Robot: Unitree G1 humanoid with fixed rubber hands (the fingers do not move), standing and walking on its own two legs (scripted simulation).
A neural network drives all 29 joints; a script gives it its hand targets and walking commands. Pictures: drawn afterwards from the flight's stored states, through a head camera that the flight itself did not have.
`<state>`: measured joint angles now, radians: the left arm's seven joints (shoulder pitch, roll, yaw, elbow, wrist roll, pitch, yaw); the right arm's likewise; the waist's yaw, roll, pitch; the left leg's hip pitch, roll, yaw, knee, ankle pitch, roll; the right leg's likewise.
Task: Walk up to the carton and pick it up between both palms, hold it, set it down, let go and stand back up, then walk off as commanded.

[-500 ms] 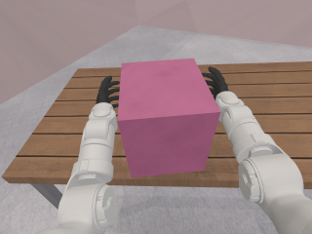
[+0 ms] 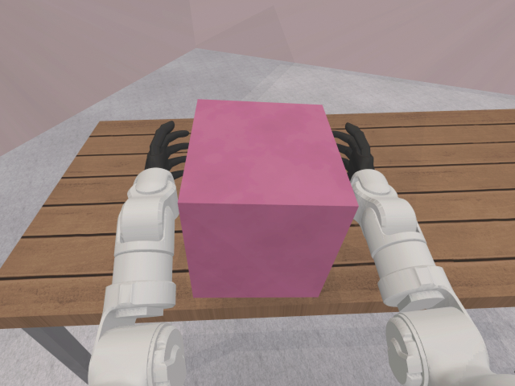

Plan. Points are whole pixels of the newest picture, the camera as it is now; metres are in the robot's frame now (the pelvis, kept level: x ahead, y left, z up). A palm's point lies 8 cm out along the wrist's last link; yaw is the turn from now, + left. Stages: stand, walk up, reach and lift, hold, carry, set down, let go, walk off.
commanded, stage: reach and lift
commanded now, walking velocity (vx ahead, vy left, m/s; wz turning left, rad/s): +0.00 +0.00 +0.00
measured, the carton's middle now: (258, 199) +0.39 +0.03 +0.12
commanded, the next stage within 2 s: hold in 0.72 s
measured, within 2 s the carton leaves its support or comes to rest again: neither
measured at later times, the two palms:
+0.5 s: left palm (136, 164) +0.33 +0.19 +0.23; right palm (359, 152) +0.37 -0.11 +0.23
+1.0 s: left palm (156, 152) +0.35 +0.17 +0.24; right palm (378, 158) +0.37 -0.13 +0.22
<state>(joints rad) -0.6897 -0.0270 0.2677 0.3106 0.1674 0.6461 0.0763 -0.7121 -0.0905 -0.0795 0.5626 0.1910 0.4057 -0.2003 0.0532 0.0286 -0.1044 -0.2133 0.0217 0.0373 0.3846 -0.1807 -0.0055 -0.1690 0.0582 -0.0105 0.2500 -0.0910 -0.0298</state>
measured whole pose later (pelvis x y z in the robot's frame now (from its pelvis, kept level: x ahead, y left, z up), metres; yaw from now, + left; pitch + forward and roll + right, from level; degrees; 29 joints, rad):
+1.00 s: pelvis -0.01 +0.00 +0.00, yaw +0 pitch -3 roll -1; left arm -0.75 0.00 0.26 0.17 0.24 0.75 0.01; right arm -0.76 -0.05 -0.15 0.49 0.19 0.40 -0.20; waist -0.03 -0.03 -0.06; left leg -0.16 0.01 0.04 0.38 -0.17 0.01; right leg -0.12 0.05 -0.02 0.26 -0.09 -0.02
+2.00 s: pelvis -0.02 +0.00 +0.00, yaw +1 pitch -5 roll -1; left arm -0.79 0.00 0.31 0.15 0.27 0.88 0.00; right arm -0.83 -0.05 -0.15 0.54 0.23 0.50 -0.21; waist -0.03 -0.04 -0.08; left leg -0.14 0.01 0.04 0.38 -0.16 0.02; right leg -0.10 0.04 -0.02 0.28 -0.09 -0.02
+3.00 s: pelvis -0.02 +0.00 +0.00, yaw +1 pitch -5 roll -1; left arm -0.78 0.00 0.30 0.10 0.27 0.92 -0.01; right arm -0.81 -0.06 -0.15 0.47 0.25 0.55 -0.23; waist -0.03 -0.04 -0.07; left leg -0.13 0.01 0.04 0.38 -0.17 0.02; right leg -0.10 0.04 -0.02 0.28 -0.10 -0.02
